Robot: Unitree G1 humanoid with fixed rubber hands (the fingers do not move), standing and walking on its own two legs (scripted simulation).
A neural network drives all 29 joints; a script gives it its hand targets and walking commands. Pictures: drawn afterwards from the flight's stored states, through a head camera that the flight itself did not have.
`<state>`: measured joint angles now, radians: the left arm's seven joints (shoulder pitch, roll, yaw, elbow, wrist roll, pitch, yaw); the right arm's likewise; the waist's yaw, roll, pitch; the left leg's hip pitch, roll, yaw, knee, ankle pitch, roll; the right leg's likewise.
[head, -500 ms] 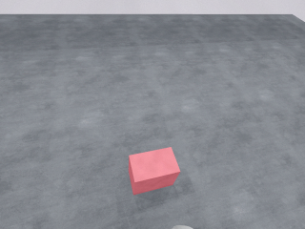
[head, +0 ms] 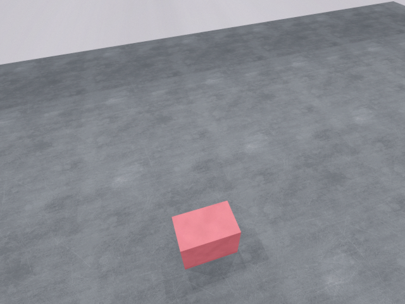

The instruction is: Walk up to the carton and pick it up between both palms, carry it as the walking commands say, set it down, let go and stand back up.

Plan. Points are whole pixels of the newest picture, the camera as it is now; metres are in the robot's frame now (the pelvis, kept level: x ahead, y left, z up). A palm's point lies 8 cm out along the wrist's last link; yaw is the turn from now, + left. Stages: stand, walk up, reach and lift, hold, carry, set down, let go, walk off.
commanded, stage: walk up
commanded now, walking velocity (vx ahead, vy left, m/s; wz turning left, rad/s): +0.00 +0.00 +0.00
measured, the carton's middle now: (206, 235) +0.55 +0.01 -0.66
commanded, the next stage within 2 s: none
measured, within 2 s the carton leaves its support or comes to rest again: neither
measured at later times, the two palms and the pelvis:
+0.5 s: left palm out of the picture +0.08 +0.19 -0.14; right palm out of the picture +0.06 -0.36 -0.14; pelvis +0.07 -0.08 -0.01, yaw +8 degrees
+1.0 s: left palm out of the picture +0.09 +0.16 -0.15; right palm (299, 218) +0.36 -0.25 -0.14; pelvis +0.19 -0.05 -0.01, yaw +12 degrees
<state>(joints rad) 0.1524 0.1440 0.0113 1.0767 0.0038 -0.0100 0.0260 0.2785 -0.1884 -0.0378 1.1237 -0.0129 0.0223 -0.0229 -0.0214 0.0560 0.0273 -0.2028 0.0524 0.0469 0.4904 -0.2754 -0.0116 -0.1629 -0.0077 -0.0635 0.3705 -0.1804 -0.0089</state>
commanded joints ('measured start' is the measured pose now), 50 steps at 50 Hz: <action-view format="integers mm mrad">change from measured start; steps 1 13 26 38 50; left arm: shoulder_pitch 24 53 273 367 346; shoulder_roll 124 120 255 150 59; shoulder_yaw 31 65 77 44 42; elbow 1 -94 -100 -51 -77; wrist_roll -8 13 13 39 23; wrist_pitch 3 1 -13 -63 39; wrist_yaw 3 -45 -26 5 11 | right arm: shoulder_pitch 76 87 -74 -220 -142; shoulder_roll -52 -159 -131 -45 -61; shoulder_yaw -1 -55 -28 14 -15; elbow -5 -28 -198 -241 -212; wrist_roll -5 -21 -41 -13 -4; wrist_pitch -26 -33 -37 6 -19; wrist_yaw -15 -14 23 55 -17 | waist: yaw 6 -22 65 43 48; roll -135 111 -175 -273 38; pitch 2 57 77 72 -57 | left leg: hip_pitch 79 -19 -492 -281 40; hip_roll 67 258 39 -56 190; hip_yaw -41 -364 -161 24 -171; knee -186 -364 592 227 -157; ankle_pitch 179 -356 -185 57 670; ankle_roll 14 139 49 8 204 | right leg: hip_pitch -32 -365 54 145 -144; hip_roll -175 -56 -421 -254 -74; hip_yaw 161 26 470 -17 87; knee -92 474 -336 -20 498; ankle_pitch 63 -210 -568 912 -326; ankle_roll -50 80 -72 -42 18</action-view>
